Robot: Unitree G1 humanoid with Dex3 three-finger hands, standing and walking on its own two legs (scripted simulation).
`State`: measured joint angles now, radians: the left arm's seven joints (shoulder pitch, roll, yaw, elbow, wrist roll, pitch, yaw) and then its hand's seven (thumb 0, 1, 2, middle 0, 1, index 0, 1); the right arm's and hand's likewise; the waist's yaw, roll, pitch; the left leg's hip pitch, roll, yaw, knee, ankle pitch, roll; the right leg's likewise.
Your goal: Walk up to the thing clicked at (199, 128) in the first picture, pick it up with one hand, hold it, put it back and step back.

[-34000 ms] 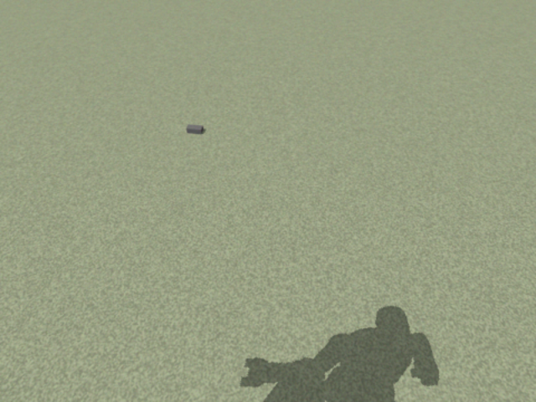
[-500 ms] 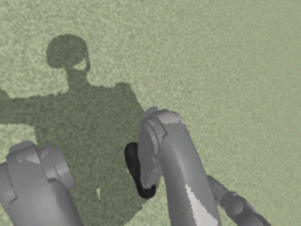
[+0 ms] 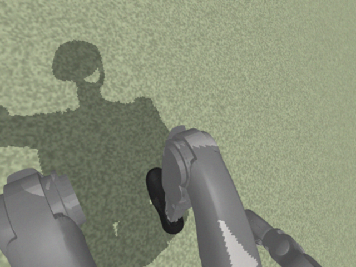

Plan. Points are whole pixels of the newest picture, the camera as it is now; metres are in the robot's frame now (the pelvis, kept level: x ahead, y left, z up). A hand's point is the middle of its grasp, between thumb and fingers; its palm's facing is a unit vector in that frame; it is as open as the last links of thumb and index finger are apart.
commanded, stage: close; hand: left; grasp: from above
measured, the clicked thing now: out of the picture +0.40 +0.46 -0.27
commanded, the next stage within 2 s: none
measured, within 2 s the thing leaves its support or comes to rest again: neither
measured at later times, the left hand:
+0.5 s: hand out of the picture +0.39 +0.43 -0.23, palm faces -0.46 -0.19 -0.87, open 12.9 cm
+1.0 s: hand out of the picture +0.39 +0.43 -0.23, palm faces -0.43 -0.18 -0.89, open 11.9 cm
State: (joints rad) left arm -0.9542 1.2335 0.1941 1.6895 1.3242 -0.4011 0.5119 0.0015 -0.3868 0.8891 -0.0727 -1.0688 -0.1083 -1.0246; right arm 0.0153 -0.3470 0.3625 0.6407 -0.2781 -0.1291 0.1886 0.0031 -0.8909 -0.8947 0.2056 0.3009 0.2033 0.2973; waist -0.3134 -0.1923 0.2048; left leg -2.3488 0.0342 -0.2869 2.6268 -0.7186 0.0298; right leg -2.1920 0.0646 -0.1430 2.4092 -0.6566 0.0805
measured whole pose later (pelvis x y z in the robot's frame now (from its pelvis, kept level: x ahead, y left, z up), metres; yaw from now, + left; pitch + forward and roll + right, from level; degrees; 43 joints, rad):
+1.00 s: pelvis +0.00 +0.00 +0.00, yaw -1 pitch +22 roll -17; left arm -0.96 1.25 0.20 1.69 1.34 -0.41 0.53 0.00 -0.12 0.69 -0.26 -0.89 -0.31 -0.83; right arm -0.01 -0.36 0.36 0.63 -0.29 -0.12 0.19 0.00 -0.89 -0.89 0.21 0.30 0.20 0.30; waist -0.31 -0.19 0.21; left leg -2.36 0.04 -0.29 2.63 -0.71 0.04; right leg -2.19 0.06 -0.15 2.41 -0.65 0.08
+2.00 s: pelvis +0.00 +0.00 +0.00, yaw +0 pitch +22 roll -17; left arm -0.94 1.23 0.23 1.67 1.35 -0.41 0.53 0.00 0.37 0.39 -0.68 -0.58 -0.74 -0.51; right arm -0.01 -0.35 0.35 0.63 -0.30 -0.13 0.19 0.00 -0.89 -0.89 0.21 0.30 0.20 0.30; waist -0.31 -0.19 0.20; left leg -2.35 0.03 -0.29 2.63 -0.72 0.03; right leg -2.19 0.06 -0.15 2.41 -0.65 0.08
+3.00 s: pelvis +0.00 +0.00 +0.02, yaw +2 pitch +28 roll -16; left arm -0.91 1.10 0.20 1.37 1.26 -0.34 0.27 -0.02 0.46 0.18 -0.82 -0.44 -0.90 -0.36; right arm 0.08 -0.33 0.20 0.64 -0.20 -0.06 0.19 0.00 -0.90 -0.89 0.21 0.30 0.20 0.30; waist -0.23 -0.08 0.09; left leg -2.38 0.01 -0.24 2.54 -0.68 0.03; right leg -2.21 0.01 -0.12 2.36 -0.66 0.07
